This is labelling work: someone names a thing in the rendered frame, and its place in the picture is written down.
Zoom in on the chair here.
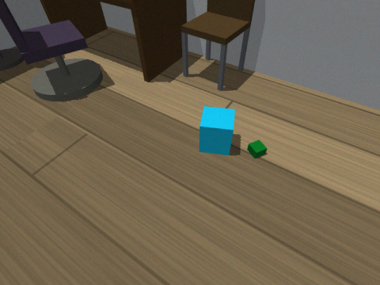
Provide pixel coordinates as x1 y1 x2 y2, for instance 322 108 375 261
181 0 255 91

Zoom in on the office chair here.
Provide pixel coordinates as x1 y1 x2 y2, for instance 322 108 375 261
0 0 103 102

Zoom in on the coat stand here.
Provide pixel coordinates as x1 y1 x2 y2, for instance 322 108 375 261
0 49 24 71

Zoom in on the desk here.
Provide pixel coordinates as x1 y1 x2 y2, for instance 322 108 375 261
40 0 187 83

